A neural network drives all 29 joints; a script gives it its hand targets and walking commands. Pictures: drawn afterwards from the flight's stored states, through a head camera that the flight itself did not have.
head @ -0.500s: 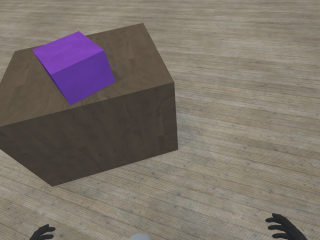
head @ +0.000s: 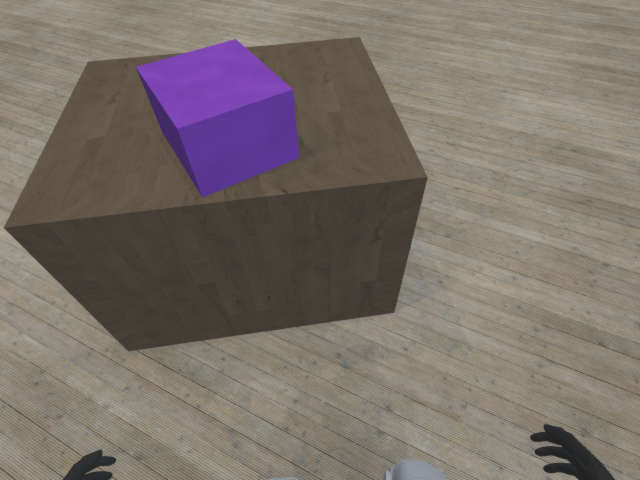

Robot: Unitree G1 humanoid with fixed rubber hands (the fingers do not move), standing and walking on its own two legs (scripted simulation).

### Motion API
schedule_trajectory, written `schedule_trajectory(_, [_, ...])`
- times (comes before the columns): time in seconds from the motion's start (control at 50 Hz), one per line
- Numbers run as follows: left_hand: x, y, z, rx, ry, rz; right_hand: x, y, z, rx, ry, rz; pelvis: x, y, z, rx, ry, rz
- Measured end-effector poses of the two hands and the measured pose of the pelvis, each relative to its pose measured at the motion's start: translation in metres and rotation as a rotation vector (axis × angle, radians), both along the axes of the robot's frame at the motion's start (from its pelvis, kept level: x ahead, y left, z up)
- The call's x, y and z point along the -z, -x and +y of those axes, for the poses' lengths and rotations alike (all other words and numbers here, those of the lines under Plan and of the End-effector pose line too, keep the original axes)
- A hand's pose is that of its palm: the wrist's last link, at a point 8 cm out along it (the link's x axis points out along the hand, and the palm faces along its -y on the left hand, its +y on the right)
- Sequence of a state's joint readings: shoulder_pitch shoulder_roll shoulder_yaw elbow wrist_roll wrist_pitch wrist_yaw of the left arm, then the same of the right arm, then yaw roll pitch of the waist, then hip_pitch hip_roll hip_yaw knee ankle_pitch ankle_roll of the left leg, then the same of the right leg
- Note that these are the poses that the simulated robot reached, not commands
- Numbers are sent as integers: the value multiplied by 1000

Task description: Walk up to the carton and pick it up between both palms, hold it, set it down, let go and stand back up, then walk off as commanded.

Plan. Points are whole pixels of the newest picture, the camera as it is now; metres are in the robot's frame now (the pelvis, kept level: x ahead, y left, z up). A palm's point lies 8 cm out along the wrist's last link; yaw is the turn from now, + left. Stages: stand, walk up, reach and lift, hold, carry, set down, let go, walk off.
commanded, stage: walk up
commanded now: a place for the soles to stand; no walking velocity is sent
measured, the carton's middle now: (220, 113) +0.89 +0.23 -0.03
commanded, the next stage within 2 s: none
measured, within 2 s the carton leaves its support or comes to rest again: neither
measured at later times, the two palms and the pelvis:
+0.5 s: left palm (56, 476) +0.14 +0.30 +0.01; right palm (573, 412) +0.21 -0.33 -0.09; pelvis +0.07 -0.04 +0.01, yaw +3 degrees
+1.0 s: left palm (34, 453) +0.18 +0.38 -0.06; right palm (499, 363) +0.28 -0.24 -0.07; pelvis +0.12 +0.05 -0.01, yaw +9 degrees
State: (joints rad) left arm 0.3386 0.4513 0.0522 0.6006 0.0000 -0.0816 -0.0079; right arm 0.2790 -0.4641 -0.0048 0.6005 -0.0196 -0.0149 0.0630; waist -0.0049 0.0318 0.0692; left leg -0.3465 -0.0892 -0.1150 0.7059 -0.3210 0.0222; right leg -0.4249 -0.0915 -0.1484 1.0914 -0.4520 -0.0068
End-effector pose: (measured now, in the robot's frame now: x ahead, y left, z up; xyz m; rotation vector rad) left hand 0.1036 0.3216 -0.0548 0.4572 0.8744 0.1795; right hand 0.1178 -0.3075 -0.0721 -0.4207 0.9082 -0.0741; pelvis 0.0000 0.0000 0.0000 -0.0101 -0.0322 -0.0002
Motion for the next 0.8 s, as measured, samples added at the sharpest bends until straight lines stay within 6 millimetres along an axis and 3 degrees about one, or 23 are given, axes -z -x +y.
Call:
schedule_trajectory(0.1, [-3, -12, -5, -6, -15, 6, 7, -14, -5, -8, -13, 14, 1, -12, -6, -23, -15, 14])
schedule_trajectory(0.22, [-13, -26, -24, -13, -60, -13, 22, -29, -21, -16, -52, 23, 3, -26, -28, -22, -48, 22])
schedule_trajectory(0.38, [-55, -31, -27, -70, -135, -49, 20, -71, -26, -79, -99, 0, -11, -49, -39, -56, -104, -14])
schedule_trajectory(0.46, [-63, -38, -25, -81, -148, -45, 21, -87, -23, -92, -111, 2, -14, -61, -38, -58, -110, -16])
schedule_trajectory(0.64, [-48, -50, -8, -98, -116, -24, 16, -113, -7, -102, -83, 11, -12, -84, -22, -63, -79, -11])
schedule_trajectory(0.8, [-19, -48, 29, -146, -51, -2, 9, -143, 33, -158, -28, 25, -4, -100, 15, -99, -20, 7])
